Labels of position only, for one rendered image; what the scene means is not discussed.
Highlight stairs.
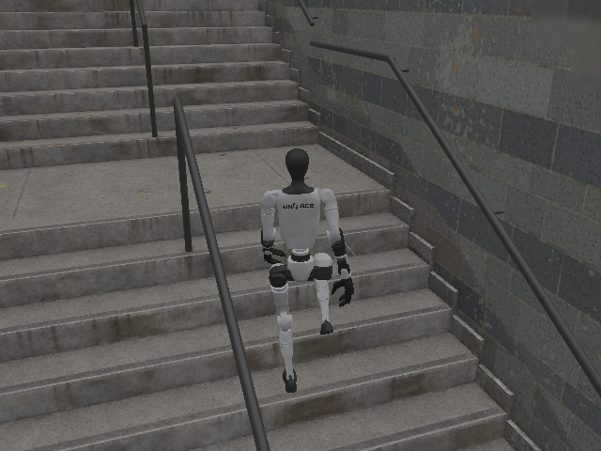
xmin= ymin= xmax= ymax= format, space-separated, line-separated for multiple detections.
xmin=0 ymin=0 xmax=318 ymax=170
xmin=0 ymin=191 xmax=516 ymax=451

